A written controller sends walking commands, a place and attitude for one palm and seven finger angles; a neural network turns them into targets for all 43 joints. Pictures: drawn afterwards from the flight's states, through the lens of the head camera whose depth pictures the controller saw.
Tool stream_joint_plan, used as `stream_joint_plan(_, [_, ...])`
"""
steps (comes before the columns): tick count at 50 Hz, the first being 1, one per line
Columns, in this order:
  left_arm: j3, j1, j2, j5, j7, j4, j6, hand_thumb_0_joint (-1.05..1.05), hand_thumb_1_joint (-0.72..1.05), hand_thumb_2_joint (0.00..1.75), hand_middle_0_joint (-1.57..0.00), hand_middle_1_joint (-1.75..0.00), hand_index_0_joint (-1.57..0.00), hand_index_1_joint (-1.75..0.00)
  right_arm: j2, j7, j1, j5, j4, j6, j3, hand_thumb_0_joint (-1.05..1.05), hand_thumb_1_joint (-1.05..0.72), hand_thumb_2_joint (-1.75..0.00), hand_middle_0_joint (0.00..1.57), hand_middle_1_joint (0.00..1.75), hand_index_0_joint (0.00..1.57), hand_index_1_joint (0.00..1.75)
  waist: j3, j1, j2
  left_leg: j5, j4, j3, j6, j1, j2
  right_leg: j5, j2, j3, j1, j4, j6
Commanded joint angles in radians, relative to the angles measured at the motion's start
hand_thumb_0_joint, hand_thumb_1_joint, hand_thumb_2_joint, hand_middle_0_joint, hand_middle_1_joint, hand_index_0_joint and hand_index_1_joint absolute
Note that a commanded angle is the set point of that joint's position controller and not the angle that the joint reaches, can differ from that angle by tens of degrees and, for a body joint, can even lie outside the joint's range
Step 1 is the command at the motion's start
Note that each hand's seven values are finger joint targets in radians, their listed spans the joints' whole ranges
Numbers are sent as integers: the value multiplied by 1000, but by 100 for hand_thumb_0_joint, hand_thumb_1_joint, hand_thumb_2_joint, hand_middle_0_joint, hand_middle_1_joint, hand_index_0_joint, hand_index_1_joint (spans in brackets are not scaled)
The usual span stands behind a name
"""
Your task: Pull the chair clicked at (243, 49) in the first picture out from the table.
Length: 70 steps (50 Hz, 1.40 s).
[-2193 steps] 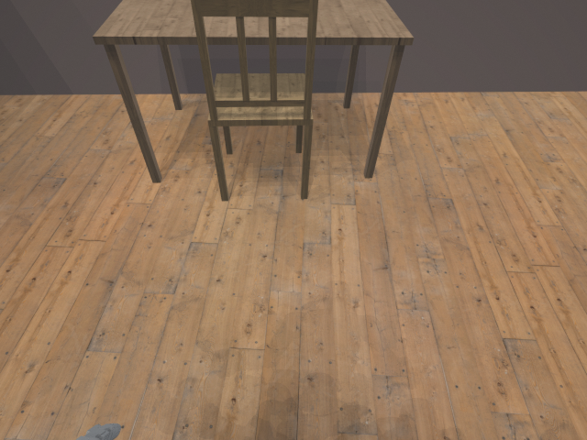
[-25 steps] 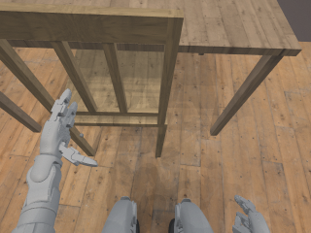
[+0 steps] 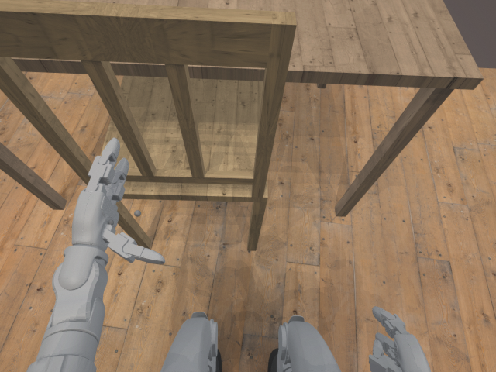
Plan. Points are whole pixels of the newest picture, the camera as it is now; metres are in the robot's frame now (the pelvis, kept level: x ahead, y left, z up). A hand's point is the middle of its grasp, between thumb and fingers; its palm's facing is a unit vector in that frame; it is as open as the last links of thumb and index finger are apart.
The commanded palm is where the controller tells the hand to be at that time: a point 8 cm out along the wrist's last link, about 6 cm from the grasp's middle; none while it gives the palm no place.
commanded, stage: aim the fingers beside a spindle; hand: left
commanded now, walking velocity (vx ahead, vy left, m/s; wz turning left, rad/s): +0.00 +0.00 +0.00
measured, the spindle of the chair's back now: (127, 128) +0.50 +0.22 +0.03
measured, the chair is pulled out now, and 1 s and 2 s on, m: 0.00 0.00 0.00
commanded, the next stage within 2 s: push the fingers through the gap in 1.40 s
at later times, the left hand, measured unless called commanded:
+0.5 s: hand (123, 209) +0.35 +0.20 +0.03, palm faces +0.01 -1.00 -0.07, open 16.9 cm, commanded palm +0.33 +0.25 +0.02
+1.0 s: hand (122, 213) +0.35 +0.20 +0.02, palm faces -0.01 -1.00 -0.04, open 16.9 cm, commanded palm +0.33 +0.25 +0.02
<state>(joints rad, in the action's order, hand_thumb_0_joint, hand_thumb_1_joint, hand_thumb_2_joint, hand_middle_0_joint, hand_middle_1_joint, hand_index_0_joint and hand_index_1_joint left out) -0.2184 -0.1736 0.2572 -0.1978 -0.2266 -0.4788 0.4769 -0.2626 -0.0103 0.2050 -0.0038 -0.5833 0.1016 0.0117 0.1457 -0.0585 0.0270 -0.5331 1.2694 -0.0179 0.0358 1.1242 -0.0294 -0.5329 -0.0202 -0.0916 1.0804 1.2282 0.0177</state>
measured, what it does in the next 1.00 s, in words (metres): stands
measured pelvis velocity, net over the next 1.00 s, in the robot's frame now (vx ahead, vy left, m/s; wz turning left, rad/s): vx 0.00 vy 0.00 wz -0.01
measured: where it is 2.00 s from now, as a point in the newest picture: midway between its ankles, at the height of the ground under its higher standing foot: outside the picture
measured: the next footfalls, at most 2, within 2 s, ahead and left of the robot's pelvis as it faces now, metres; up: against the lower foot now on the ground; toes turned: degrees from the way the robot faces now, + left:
none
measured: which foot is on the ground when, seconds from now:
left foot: down 0.00-1.00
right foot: down 0.00-1.00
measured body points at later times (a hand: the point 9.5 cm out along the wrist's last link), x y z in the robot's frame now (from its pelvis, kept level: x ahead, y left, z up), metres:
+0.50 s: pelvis +0.00 +0.00 +0.00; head +0.12 +0.01 +0.44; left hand +0.34 +0.25 +0.03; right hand +0.15 -0.26 -0.10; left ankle +0.03 +0.10 -0.62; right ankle +0.03 -0.12 -0.62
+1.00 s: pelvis +0.00 +0.00 +0.00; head +0.12 +0.02 +0.44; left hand +0.34 +0.26 +0.02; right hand +0.14 -0.25 -0.10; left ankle +0.03 +0.10 -0.62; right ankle +0.03 -0.12 -0.62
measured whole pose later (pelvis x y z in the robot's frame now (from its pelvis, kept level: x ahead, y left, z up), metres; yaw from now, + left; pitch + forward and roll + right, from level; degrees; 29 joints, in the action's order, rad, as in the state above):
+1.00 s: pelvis +0.00 +0.00 +0.00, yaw +0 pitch +22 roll -3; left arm -0.26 -0.15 0.30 -0.24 -0.27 -0.48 0.45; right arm -0.26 0.00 0.23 -0.01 -0.58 0.09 0.02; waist 0.15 -0.06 0.03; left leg -0.54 1.26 -0.02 0.04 1.12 -0.03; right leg -0.53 -0.01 -0.09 1.07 1.21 0.01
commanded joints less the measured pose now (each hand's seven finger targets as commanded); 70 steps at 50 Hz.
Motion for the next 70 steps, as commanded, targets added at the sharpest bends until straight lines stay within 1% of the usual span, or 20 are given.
stream_joint_plan(1, [-117,-241,235,-7,32,207,82,0,-50,30,-6,-8,-6,-8,-147,-13,44,-1,113,32,-55,0,-90,-90,20,30,20,30,407,12,72,270,-177,69,-16,-310,17,209,27,56,-199,-154,13])
stream_joint_plan(5, [-46,-165,157,-27,-6,193,44,0,-50,30,-6,-8,-6,-8,-150,-5,49,-9,125,28,-58,0,-90,-90,20,30,20,30,429,1,65,313,-182,65,-17,-335,15,258,28,53,-222,-168,10])
stream_joint_plan(7, [-27,-153,134,-37,-23,154,24,0,-50,30,-6,-8,-6,-8,-154,-7,55,-14,123,26,-59,0,-90,-90,20,30,20,30,399,-18,10,292,-177,65,-10,-300,15,254,30,53,-223,-177,7])
stream_joint_plan(10, [-57,-169,159,-42,-30,139,21,0,-50,30,-6,-8,-6,-8,-158,-11,59,-18,116,24,-62,0,-90,-90,20,30,20,30,373,-14,-17,261,-171,61,-8,-255,16,239,28,58,-224,-178,4])
stream_joint_plan(14, [-94,-196,210,-36,-4,267,72,0,-50,30,-6,-8,-6,-8,-149,-10,56,-9,119,35,-65,0,-90,-90,20,30,20,30,430,10,78,342,-178,70,-16,-352,11,269,27,54,-214,-160,12])
stream_joint_plan(18, [-127,-155,244,-32,19,297,91,0,-50,30,-6,-8,-6,-8,-143,-7,58,-3,114,35,-62,0,-90,-90,20,30,20,30,443,15,75,376,-177,64,-15,-351,13,313,29,60,-258,-160,9])
stream_joint_plan(24, [-81,-159,177,-35,-20,104,43,0,-50,30,-6,-8,-6,-8,-156,-11,51,-13,101,25,-57,0,-90,-90,20,30,20,30,306,-22,2,220,-173,59,-10,-232,18,199,31,58,-190,-181,6])
stream_joint_plan(27, [-25,-192,132,-47,-52,166,48,0,-50,30,-6,-8,-6,-8,-157,-12,49,-16,117,36,-61,0,-90,-90,20,30,20,30,358,-22,47,257,-173,65,-9,-290,16,214,29,53,-182,-176,12])
stream_joint_plan(31, [-45,-210,179,-47,-39,297,74,0,-50,30,-6,-8,-6,-8,-153,-14,54,-12,120,47,-66,0,-90,-90,20,30,20,30,453,-2,93,345,-177,77,-16,-384,8,260,27,50,-201,-165,12])
stream_joint_plan(34, [-104,-231,235,-28,5,255,75,0,-50,30,-6,-8,-6,-8,-153,-16,57,-4,101,42,-62,0,-90,-90,20,30,20,30,413,-6,59,324,-175,84,-17,-350,7,238,30,45,-182,-156,10])
stream_joint_plan(35, [-87,-244,211,-23,16,239,75,0,-50,30,-6,-8,-6,-8,-150,-16,53,-3,98,40,-59,0,-90,-90,20,30,20,30,397,-13,51,301,-174,83,-15,-333,10,222,30,46,-172,-157,7])
stream_joint_plan(38, [-139,-179,240,-15,33,166,59,0,-50,30,-6,-8,-6,-8,-149,-11,52,-2,105,28,-56,0,-90,-90,20,30,20,30,376,11,39,285,-180,70,-17,-291,17,227,31,49,-206,-158,11])
stream_joint_plan(43, [-114,-147,211,-36,-20,125,31,0,-50,30,-6,-8,-6,-8,-154,-8,50,-11,125,17,-55,0,-90,-90,20,30,20,30,397,7,13,273,-175,54,-10,-261,20,251,31,62,-251,-174,9])
stream_joint_plan(47, [-58,-159,169,-61,-58,219,46,0,-50,30,-6,-8,-6,-8,-151,-10,51,-17,131,31,-58,0,-90,-90,20,30,20,30,423,-12,51,327,-172,62,-9,-319,14,283,34,56,-239,-175,9])
stream_joint_plan(51, [-37,-189,158,-60,-40,296,71,0,-50,30,-6,-8,-6,-8,-150,-13,53,-13,113,46,-63,0,-90,-90,20,30,20,30,408,-19,84,334,-184,84,-17,-374,5,244,32,40,-176,-172,8])
stream_joint_plan(53, [-72,-173,195,-45,-16,280,74,0,-50,30,-6,-8,-6,-8,-156,-14,58,-8,103,47,-64,0,-90,-90,20,30,20,30,390,-11,78,330,-189,91,-20,-368,4,227,32,36,-162,-167,12])
stream_joint_plan(56, [-80,-180,189,-27,9,215,67,0,-50,30,-6,-8,-6,-8,-155,-12,54,-4,94,41,-62,0,-90,-90,20,30,20,30,342,-11,57,273,-190,89,-21,-323,8,189,32,34,-142,-163,12])
stream_joint_plan(62, [-82,-115,187,-27,10,250,60,0,-50,30,-6,-8,-6,-8,-152,-3,45,-6,130,32,-62,0,-90,-90,20,30,20,30,428,19,86,345,-198,83,-26,-375,9,240,33,35,-196,-158,19])
stream_joint_plan(65, [-53,-96,161,-38,4,294,55,0,-50,30,-6,-8,-6,-8,-146,1,44,-8,136,31,-60,0,-90,-90,20,30,20,30,444,12,66,372,-197,81,-24,-384,9,275,33,37,-227,-165,13])
stream_joint_plan(70, [-35,-133,137,-32,11,218,49,0,-50,30,-6,-8,-6,-8,-151,-5,43,-9,115,28,-59,0,-90,-90,20,30,20,30,331,-22,3,246,-193,84,-18,-300,10,184,35,35,-166,-178,7])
